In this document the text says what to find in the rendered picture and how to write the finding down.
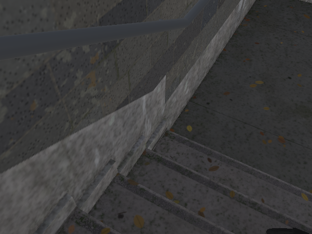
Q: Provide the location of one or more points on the stairs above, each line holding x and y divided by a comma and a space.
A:
184, 187

